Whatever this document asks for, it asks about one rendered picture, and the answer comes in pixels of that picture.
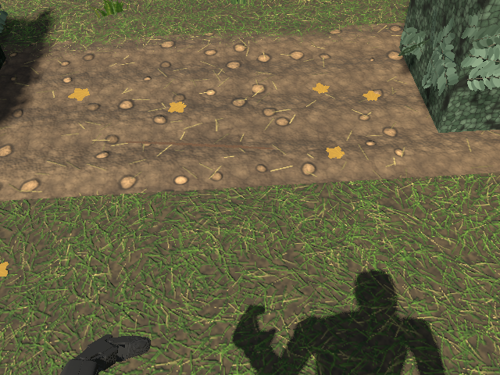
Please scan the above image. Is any robot left hand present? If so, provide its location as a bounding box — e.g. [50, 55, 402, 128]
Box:
[60, 334, 151, 375]

